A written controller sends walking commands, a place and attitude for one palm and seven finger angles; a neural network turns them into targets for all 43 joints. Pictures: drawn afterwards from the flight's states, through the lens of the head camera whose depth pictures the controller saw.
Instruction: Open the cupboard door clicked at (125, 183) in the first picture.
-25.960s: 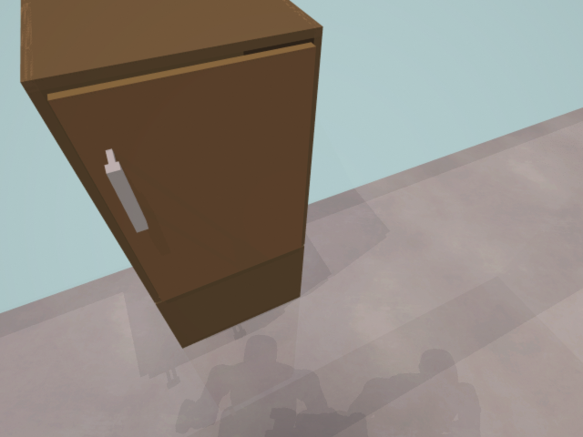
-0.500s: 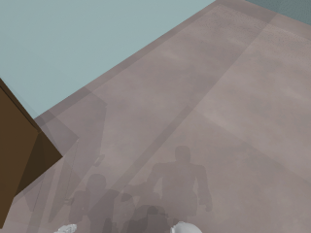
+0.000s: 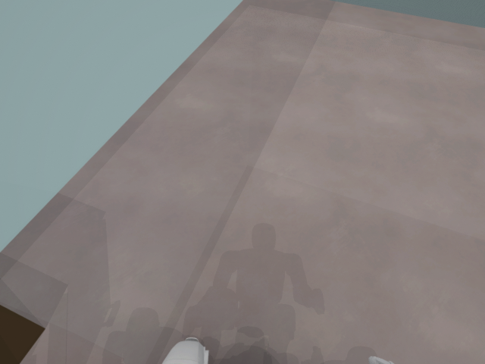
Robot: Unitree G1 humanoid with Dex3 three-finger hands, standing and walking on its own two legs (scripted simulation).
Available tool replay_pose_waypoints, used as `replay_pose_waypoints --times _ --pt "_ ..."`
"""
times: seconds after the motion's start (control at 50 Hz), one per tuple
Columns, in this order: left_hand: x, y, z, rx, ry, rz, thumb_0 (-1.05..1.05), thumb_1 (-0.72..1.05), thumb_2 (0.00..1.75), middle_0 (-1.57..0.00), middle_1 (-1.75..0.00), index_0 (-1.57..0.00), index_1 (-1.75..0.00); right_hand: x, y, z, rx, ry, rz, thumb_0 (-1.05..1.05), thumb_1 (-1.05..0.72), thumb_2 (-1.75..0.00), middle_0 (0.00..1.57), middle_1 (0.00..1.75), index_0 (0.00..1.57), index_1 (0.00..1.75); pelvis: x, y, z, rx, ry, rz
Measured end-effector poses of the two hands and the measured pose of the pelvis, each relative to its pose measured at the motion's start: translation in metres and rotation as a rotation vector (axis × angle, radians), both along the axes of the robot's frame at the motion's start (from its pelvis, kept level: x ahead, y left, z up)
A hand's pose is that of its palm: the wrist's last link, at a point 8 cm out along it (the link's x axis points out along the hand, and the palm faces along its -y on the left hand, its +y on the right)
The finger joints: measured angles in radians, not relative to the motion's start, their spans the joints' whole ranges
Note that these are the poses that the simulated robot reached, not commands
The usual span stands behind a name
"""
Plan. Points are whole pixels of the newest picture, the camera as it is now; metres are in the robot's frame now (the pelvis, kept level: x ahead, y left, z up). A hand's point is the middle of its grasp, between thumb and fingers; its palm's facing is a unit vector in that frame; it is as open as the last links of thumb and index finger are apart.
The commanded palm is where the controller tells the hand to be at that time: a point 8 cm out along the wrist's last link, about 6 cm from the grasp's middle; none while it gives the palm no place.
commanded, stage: walk to a spot facing it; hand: left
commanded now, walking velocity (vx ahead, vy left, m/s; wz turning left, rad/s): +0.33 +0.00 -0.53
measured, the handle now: out of the picture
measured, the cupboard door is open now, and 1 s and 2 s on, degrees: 40 40 40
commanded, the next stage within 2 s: turn to face it in 0.84 s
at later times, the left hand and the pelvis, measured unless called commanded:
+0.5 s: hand (203, 224) +0.43 +0.13 -0.16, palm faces -0.36 -0.91 -0.20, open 7.4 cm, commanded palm none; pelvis +0.22 -0.01 -0.01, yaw -18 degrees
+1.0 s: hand (242, 202) +0.51 +0.05 -0.17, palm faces -0.36 -0.91 -0.22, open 7.3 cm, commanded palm none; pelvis +0.45 -0.14 -0.01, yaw -27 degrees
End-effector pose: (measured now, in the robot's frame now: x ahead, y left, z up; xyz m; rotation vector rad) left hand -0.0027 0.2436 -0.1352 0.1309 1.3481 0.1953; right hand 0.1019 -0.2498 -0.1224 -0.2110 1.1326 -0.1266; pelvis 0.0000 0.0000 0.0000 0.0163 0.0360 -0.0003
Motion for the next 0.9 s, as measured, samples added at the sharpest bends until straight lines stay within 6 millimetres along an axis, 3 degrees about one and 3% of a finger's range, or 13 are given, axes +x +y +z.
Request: replay_pose_waypoints --times 0.12,0.18,0.28,0.36,0.48,0.54,0.58,0.64,0.74,0.9 --pt "0.036 0.022 -0.024 -0.033 0.066 0.0 0.0 0.9 0.89 -0.21 -0.3 -0.2 -0.3 0.073 0.025 0.001 -0.034 -0.096 0.003 0.0 -0.9 -0.9 0.19 0.3 0.2 0.3 0.057 0.024 -0.015 -0.024 0.004 -0.066" --pt "0.076 0.034 -0.031 -0.038 0.088 -0.057 0.01 0.9 0.89 -0.21 -0.3 -0.2 -0.3 0.085 0.032 0.002 -0.05 -0.123 -0.031 0.0 -0.9 -0.9 0.2 0.3 0.2 0.3 0.082 0.032 -0.018 -0.024 -0.004 -0.117" --pt "0.185 0.037 -0.018 -0.037 -0.014 -0.179 0.01 0.91 0.89 -0.2 -0.3 -0.19 -0.3 0.059 0.038 0.006 -0.042 -0.005 -0.144 0.0 -0.9 -0.9 0.2 0.3 0.2 0.3 0.123 0.032 -0.004 -0.034 0.003 -0.176" --pt "0.281 0.018 -0.006 -0.035 -0.123 -0.283 0.01 0.91 0.89 -0.2 -0.29 -0.19 -0.29 0.023 0.042 0.0 -0.014 0.147 -0.256 0.0 -0.9 -0.9 0.2 0.3 0.2 0.3 0.157 0.026 0.001 -0.036 0.008 -0.23" --pt "0.418 -0.046 0.002 -0.041 -0.24 -0.465 0.0 0.91 0.9 -0.2 -0.29 -0.19 -0.29 -0.027 0.047 -0.012 0.051 0.363 -0.436 0.0 -0.9 -0.9 0.2 0.3 0.2 0.3 0.212 0.001 -0.009 -0.019 0.002 -0.304" --pt "0.478 -0.089 0.0 -0.044 -0.301 -0.537 0.0 0.91 0.9 -0.2 -0.29 -0.19 -0.29 -0.038 0.045 -0.022 0.092 0.461 -0.499 0.0 -0.9 -0.9 0.2 0.3 0.2 0.3 0.243 -0.022 -0.022 -0.013 -0.004 -0.33" --pt "0.508 -0.115 -0.004 -0.041 -0.357 -0.561 0.0 0.91 0.89 -0.2 -0.29 -0.19 -0.29 -0.035 0.037 -0.031 0.123 0.512 -0.527 0.0 -0.9 -0.9 0.2 0.3 0.2 0.3 0.262 -0.042 -0.033 -0.001 -0.016 -0.347" --pt "0.523 -0.138 -0.005 -0.041 -0.357 -0.559 0.0 0.91 0.89 -0.2 -0.29 -0.19 -0.3 0.0 0.012 -0.036 0.132 0.486 -0.558 0.01 -0.9 -0.9 0.2 0.3 0.2 0.3 0.284 -0.061 -0.03 -0.003 -0.038 -0.369" --pt "0.511 -0.155 -0.001 -0.032 -0.201 -0.556 0.0 0.91 0.89 -0.2 -0.3 -0.19 -0.3 0.109 -0.047 -0.026 0.09 0.249 -0.554 0.01 -0.91 -0.9 0.19 0.3 0.2 0.3 0.322 -0.088 -0.008 0.008 -0.032 -0.415" --pt "0.519 -0.148 0.004 0.021 -0.057 -0.478 -0.01 0.94 0.89 -0.21 -0.3 -0.2 -0.3 0.273 -0.115 -0.012 0.062 -0.009 -0.485 0.0 -0.91 -0.9 0.19 0.3 0.2 0.3 0.397 -0.121 0.0 0.002 -0.005 -0.462"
